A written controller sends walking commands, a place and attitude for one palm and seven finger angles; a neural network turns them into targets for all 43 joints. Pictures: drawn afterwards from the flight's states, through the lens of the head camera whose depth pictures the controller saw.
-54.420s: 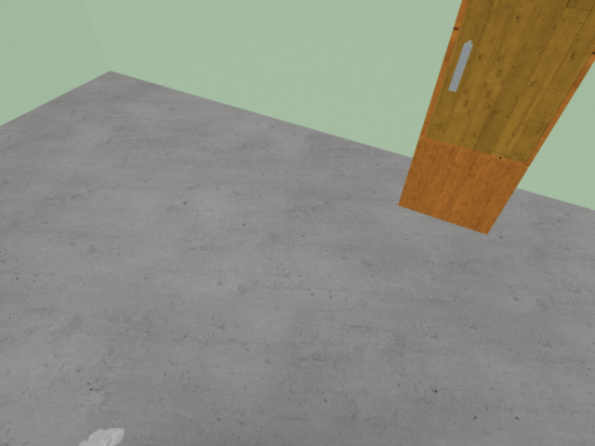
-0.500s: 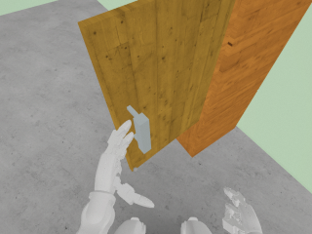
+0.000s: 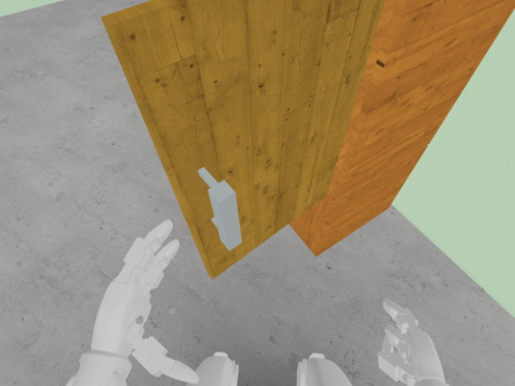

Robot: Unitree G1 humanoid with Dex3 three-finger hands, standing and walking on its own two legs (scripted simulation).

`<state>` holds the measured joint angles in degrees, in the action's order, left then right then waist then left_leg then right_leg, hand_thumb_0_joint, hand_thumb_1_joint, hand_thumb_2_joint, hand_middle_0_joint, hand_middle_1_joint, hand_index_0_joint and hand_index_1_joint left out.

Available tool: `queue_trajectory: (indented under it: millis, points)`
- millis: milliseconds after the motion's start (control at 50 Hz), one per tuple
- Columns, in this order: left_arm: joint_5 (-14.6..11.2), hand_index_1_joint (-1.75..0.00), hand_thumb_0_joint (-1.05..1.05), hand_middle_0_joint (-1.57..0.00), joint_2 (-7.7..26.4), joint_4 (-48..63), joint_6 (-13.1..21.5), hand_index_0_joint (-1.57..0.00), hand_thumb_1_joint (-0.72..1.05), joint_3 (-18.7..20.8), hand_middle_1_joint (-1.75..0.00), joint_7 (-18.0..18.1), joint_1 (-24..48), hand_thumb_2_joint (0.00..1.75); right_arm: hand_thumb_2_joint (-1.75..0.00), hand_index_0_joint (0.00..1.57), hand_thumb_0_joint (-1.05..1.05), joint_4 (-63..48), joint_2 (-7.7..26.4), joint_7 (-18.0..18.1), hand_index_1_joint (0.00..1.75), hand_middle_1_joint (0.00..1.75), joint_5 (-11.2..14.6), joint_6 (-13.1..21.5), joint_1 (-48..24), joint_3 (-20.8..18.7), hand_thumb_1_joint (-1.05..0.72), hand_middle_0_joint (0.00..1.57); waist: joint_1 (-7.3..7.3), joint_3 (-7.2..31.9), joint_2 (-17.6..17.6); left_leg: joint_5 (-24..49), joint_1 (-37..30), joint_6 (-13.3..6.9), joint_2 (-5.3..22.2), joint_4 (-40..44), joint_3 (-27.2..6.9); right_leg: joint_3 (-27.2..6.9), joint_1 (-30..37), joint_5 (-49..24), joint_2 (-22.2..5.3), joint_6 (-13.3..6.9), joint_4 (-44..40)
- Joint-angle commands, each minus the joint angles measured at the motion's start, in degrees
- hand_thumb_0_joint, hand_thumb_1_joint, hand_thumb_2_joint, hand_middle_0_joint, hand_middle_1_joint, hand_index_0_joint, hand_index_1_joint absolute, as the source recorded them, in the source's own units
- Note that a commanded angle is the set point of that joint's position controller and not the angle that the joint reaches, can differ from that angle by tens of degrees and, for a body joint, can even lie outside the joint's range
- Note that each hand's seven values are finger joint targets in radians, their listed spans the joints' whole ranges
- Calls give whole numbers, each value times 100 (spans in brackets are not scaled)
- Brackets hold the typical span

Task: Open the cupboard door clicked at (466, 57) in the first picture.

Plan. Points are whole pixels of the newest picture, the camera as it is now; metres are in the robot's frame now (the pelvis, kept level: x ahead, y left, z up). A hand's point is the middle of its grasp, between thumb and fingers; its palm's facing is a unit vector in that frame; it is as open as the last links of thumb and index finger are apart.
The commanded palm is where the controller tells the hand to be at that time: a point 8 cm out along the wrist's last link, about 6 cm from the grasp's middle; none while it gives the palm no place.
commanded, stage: draw the hand back to the body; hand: left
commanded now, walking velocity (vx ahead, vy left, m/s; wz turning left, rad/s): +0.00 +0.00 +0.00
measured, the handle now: (219, 210) +0.37 +0.09 +0.06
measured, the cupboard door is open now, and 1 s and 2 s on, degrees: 95 95 95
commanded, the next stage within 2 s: step back with the hand held close in 1.62 s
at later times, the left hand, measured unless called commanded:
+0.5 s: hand (106, 307) +0.20 +0.18 +0.13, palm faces -0.06 -1.00 -0.07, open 16.3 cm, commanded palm +0.17 +0.24 +0.14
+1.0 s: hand out of the picture +0.22 +0.26 +0.21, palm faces +0.32 -0.86 -0.40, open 12.0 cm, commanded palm +0.17 +0.30 +0.23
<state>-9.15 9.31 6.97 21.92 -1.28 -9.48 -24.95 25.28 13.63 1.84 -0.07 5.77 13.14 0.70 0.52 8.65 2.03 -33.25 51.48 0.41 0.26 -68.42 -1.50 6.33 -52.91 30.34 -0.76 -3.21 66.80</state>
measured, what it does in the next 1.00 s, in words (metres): rises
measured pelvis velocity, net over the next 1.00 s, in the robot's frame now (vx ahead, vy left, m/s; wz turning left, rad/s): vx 0.03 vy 0.04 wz -0.02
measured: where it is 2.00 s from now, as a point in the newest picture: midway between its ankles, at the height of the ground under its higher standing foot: outside the picture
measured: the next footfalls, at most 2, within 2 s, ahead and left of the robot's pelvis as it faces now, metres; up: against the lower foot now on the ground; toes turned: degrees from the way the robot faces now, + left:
none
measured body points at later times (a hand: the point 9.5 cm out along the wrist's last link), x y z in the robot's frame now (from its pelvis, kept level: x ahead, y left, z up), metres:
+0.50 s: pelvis +0.00 +0.02 +0.04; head +0.03 +0.02 +0.48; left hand +0.20 +0.23 +0.13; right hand +0.19 -0.20 -0.02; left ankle +0.00 +0.12 -0.64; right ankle +0.02 -0.09 -0.64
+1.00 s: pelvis +0.03 +0.04 +0.09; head +0.01 +0.02 +0.54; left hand +0.20 +0.30 +0.23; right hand +0.20 -0.18 +0.01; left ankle +0.00 +0.12 -0.64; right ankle +0.02 -0.09 -0.64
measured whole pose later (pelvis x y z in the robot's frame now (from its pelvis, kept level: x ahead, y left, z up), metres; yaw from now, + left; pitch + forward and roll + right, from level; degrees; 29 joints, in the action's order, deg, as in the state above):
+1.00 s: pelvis +0.03 +0.04 +0.09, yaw -1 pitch -1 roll -1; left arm -1.4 18.8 23.7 3.2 10.8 7.7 -30.4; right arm 32.9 12.9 5.6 0.0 8.4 14.4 4.1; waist 2.9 1.7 3.9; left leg -21.0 12.7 -2.3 -1.3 -34.6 0.8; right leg 3.6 -14.1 17.4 -0.9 0.2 32.4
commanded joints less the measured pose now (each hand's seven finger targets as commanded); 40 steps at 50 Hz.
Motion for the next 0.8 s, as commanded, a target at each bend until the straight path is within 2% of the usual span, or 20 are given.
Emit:
queue_trajectory:
  millis: [0, 40, 60, 100, 120, 140, 220, 260, 280, 340, 440, 520, 540, 560, 580, 600, 640, 660, 720, 780]
  points:
    - [-169, -30, 0, -15, 420, 1373, 384, -15, -50, 345, -30, -8, 565, 30, -90, 20, 0, -904, 565, 112, 30, 30, 31, 396, -174, -264, -90, 20, -150, 1308, -328, 1290, -22, -119, -210, 580, 17, -953, 1537, -1203, -53, 213, -1233]
    - [-205, -30, 0, -15, 515, 1664, 365, -15, -50, 436, -30, 22, 316, 30, -90, 20, 0, -965, 554, 109, 30, 30, 50, 421, -137, -276, -90, 20, -22, 1574, -84, 1489, -276, -122, -213, 706, 20, -847, 1659, -1435, -8, 174, -1161]
    - [-228, -30, 0, -15, 765, 1817, 308, -15, -50, 675, -30, 63, 154, 30, -90, 20, 0, -995, 571, 124, 30, 30, 54, 400, -113, -285, -90, 20, 55, 1730, -134, 1651, -370, -132, -213, 788, 12, -817, 1888, -1611, 13, 157, -1172]
    - [-244, -30, 0, -15, 833, 2136, 182, -15, -50, 737, -30, 81, -76, 30, -90, 20, 0, -1063, 534, 132, 30, 30, 107, 380, -96, -287, -90, 20, 109, 1876, -19, 1851, -711, -128, -221, 1004, 38, -764, 2148, -1928, 21, 171, -1246]
    - [-267, -30, 0, -15, 782, 2192, 79, -15, -50, 693, -30, 80, -211, 30, -90, 20, 0, -1085, 513, 134, 30, 30, 127, 358, -77, -270, -90, 20, 86, 1787, 37, 1891, -812, -131, -232, 1110, 42, -727, 2210, -2027, 32, 185, -1328]
    - [-285, -30, 0, -15, 847, 2147, -33, -15, -50, 812, -30, 96, -335, 30, -90, 20, 0, -1083, 505, 141, 30, 30, 152, 318, -57, -269, -90, 20, 91, 1650, -102, 1883, -832, -127, -226, 1215, 33, -683, 2278, -2017, 44, 195, -1415]
    - [-366, -30, 0, -15, 625, 1845, -388, -15, -50, 659, -30, 29, -374, 30, -90, 20, 0, -1085, 537, 180, 30, 30, 206, 282, -157, -200, -90, 20, -105, 689, -359, 1400, -817, -133, -190, 1484, -22, -603, 1992, -1274, 78, 235, -1837]
    - [-411, -30, 0, -15, 639, 1800, -468, -15, -50, 666, -30, -37, -385, 30, -90, 20, 0, -1132, 601, 212, 30, 30, 220, 305, -208, -179, -90, 20, -119, 439, -430, 1232, -860, -147, -184, 1603, -48, -579, 1948, -875, 91, 220, -2009]
    - [-413, -30, 0, -15, 648, 1892, -473, -15, -50, 634, -30, -59, -277, 30, -90, 20, 0, -1145, 619, 213, 30, 30, 223, 343, -198, -156, -90, 20, -129, 376, -251, 1147, -967, -137, -176, 1679, -56, -540, 1867, -749, 92, 216, -2030]
    - [-461, -30, 0, -15, 836, 2094, -466, -15, -50, 810, -30, -99, -232, 30, -90, 20, 0, -1146, 638, 247, 30, 30, 214, 437, -122, -132, -90, 20, -84, 416, -193, 1151, -1229, -128, -148, 1863, -97, -455, 1970, -736, 120, 194, -2087]
    - [-532, -30, 0, -15, 1059, 2638, -389, -15, -47, 1079, -30, -88, -305, 32, -90, 20, 0, -1102, 593, 262, 30, 30, 224, 590, -79, -93, -90, 20, 58, 705, 303, 1645, -1774, -81, -119, 2131, -131, -307, 2335, -1349, 163, 149, -2034]
    - [-641, -30, 0, -16, 1079, 2472, -628, -16, -32, 1239, -30, -140, -322, 37, -90, 20, 0, -978, 596, 264, 30, 30, 258, 634, -150, -62, -90, 20, 27, 347, 144, 1651, -1843, -57, -81, 2330, -178, -230, 2439, -1387, 194, 171, -2215]
    - [254, -30, 0, -16, 1924, 2783, -930, -16, -29, 1415, -30, 639, -346, 39, -90, 20, 0, -917, 588, 409, 30, 30, 161, 501, -140, -103, -90, 20, 273, 518, 196, 1760, -2034, -133, 5, 2666, -108, -546, 2784, -1405, 13, 97, -2511]
    - [359, -30, 0, -16, 1561, 2753, -1167, -16, -26, 1299, -30, 1010, -618, 40, -90, 20, 0, -909, 477, 449, 30, 30, 124, 464, -149, -63, -90, 20, 170, 246, 123, 1709, -2079, -137, -23, 2770, -96, -501, 2781, -1340, 10, 115, -2689]
    - [401, -30, 0, -16, 1249, 2788, -1304, -16, -22, 1052, -30, 1145, -761, 42, -90, 20, 0, -918, 471, 450, 30, 30, 113, 441, -170, -40, -90, 20, 121, 56, 95, 1749, -2088, -129, -7, 2814, -92, -469, 2775, -1381, -16, 139, -2721]
    - [500, -30, 0, -16, 1174, 2795, -1401, -16, -18, 997, -30, 1265, -816, 43, -90, 20, 0, -845, 465, 436, 30, 30, 114, 401, -133, -28, -90, 20, 128, 29, 319, 1915, -2225, -125, 19, 2870, -80, -439, 2897, -1482, -25, 137, -2745]
    - [614, -30, 0, -16, 1266, 2946, -1511, -16, -12, 1022, -30, 1449, -814, 47, -90, 20, 0, -770, 482, 419, 30, 30, 106, 361, -175, -7, -90, 20, 127, -16, 410, 2266, -2527, -104, 77, 3024, -135, -378, 3042, -1682, -13, 142, -2849]
    - [657, -30, 0, -16, 1408, 2982, -1538, -16, -8, 1150, -30, 1527, -796, 48, -90, 20, 0, -735, 505, 430, 30, 30, 102, 365, -237, -15, -90, 20, 157, 31, 164, 2391, -2621, -123, 84, 3078, -125, -376, 3207, -1782, 2, 141, -2960]
    - [741, -30, 0, -17, 1462, 3024, -1559, -17, 2, 1171, -30, 1677, -472, 52, -90, 20, 0, -654, 525, 464, 30, 30, 70, 405, -300, 19, -90, 20, 114, -126, -53, 2241, -2920, -129, 97, 3379, -140, -354, 3363, -1689, 5, 181, -3200]
    - [775, -30, 0, -17, 1644, 2924, -1560, -17, 13, 1443, -30, 1800, -237, 57, -90, 20, 0, -500, 528, 516, 30, 30, 53, 458, -400, 47, -90, 20, 147, -330, 0, 2070, -3117, -127, 85, 3676, -118, -359, 3605, -1595, -1, 174, -3467]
